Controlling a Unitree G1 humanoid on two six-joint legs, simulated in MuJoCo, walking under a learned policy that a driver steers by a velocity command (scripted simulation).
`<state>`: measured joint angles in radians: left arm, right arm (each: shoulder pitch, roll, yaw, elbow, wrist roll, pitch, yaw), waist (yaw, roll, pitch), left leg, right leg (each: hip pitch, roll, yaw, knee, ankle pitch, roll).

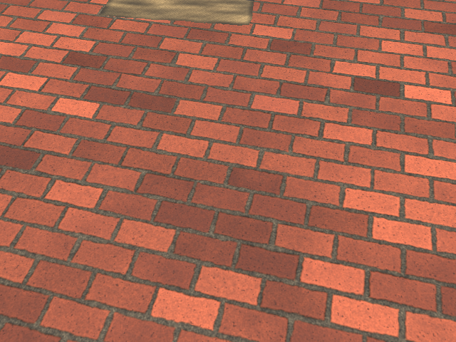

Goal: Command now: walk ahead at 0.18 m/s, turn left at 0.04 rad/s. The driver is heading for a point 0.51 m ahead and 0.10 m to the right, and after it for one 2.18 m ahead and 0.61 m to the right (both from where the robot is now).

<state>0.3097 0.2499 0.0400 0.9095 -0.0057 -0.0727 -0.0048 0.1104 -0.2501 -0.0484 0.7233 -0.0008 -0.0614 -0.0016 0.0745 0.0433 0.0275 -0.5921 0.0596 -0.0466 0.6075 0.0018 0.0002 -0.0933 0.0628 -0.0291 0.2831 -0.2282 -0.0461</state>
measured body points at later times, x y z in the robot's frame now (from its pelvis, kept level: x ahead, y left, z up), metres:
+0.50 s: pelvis +0.14 -0.02 -0.01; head +0.13 -0.05 +0.44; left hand +0.24 +0.26 -0.12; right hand +0.22 -0.31 -0.14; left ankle +0.16 +0.13 -0.74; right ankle +0.15 -0.12 -0.75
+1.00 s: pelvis +0.37 -0.05 -0.02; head +0.41 -0.07 +0.43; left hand +0.43 +0.22 -0.15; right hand +0.53 -0.35 -0.10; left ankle +0.51 +0.02 -0.75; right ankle +0.15 -0.12 -0.71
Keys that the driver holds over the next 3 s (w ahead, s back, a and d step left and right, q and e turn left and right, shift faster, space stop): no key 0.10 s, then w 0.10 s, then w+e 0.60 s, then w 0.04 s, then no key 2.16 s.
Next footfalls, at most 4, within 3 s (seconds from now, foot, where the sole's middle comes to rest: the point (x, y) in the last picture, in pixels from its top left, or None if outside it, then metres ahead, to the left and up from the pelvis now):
0.08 left None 0.20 0.13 -0.78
0.50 right None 0.19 -0.13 -0.78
0.94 left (257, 313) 0.55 0.01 -0.78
1.30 right None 0.46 -0.23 -0.78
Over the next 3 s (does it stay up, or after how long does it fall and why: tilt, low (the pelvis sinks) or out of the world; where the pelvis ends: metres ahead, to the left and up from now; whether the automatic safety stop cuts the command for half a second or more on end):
stays up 0.48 -0.09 -0.01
